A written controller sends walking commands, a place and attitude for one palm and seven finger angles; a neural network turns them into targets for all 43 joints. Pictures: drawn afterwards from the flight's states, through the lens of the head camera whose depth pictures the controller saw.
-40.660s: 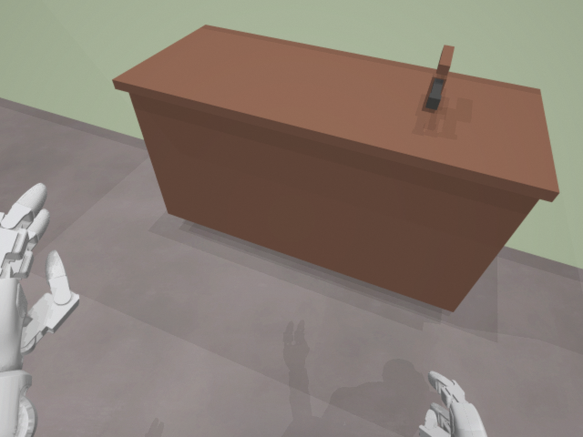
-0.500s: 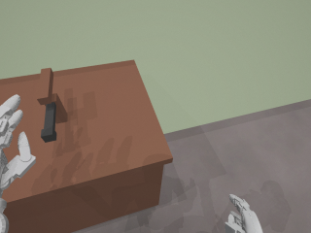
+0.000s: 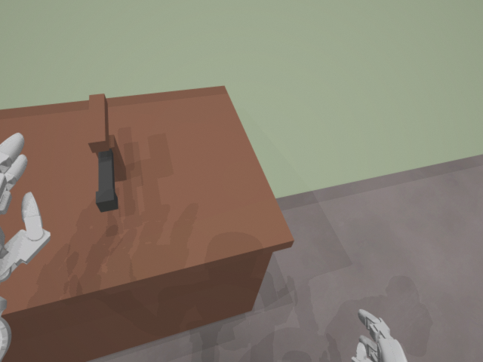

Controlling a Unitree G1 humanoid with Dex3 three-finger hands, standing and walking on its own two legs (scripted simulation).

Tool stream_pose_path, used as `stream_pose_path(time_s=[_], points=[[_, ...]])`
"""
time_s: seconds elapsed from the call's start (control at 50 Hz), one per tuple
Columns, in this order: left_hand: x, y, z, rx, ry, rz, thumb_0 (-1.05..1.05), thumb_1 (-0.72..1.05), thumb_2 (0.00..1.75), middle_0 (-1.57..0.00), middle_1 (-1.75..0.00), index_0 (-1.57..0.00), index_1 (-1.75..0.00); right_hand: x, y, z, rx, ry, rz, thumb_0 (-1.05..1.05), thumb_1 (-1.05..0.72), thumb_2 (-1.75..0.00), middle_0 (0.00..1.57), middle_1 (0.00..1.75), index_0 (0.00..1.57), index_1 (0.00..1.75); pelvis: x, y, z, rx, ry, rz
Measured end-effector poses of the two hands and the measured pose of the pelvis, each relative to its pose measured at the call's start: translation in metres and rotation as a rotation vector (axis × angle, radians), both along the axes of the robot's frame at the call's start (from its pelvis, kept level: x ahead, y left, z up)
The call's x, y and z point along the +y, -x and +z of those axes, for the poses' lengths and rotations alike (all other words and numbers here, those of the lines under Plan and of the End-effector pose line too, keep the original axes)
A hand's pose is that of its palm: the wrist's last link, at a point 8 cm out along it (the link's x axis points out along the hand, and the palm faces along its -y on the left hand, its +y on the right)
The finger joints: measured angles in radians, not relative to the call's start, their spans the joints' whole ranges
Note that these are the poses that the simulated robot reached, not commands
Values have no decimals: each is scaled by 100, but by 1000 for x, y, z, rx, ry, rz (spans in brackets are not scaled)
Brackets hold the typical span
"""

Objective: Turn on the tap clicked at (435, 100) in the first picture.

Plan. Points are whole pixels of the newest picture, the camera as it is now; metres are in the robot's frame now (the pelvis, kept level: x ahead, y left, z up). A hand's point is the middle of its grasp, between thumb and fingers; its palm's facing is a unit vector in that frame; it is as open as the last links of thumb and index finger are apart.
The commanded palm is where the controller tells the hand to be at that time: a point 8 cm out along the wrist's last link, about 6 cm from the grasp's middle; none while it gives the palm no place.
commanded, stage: come to a stop and stand still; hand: left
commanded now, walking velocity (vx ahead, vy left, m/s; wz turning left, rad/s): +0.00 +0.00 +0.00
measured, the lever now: (107, 200) +0.34 +0.26 +0.05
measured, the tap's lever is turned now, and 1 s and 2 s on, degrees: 0 0 0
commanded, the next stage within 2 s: look again from close up in 0.48 s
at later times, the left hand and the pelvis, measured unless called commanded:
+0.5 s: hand (2, 225) +0.22 +0.30 +0.16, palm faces +0.41 -0.85 -0.34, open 7.4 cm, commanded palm +0.16 +0.33 +0.18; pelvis +0.00 +0.05 +0.00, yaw +0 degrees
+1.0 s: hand (25, 236) +0.21 +0.27 +0.16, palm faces +0.40 -0.85 -0.35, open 7.4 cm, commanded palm +0.16 +0.31 +0.18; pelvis +0.00 +0.03 +0.00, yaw +1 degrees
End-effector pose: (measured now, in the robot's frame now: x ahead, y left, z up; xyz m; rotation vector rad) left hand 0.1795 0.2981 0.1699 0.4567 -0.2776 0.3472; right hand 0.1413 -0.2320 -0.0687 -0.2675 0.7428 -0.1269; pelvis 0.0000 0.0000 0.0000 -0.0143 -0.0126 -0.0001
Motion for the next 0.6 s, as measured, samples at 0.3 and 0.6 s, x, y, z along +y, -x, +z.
stream_pose_path(time_s=[0.3,0.6], points=[[34,-9,1,-58,28,-40,1,89,89,-21,-30,-20,-30,74,-44,17,-106,-48,96,1,-90,-90,20,30,20,30,43,-6,-1,-14,15,2],[41,0,0,-40,36,-2,1,89,89,-21,-30,-20,-30,65,-22,5,-18,-34,63,1,-90,-90,20,30,20,30,47,-1,0,-22,20,10]])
